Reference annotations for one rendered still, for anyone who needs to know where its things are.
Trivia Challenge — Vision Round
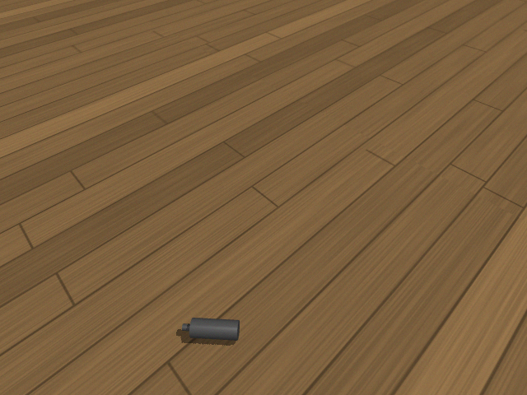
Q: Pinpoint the bottle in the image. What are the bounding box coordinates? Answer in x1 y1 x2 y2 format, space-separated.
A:
182 318 240 341

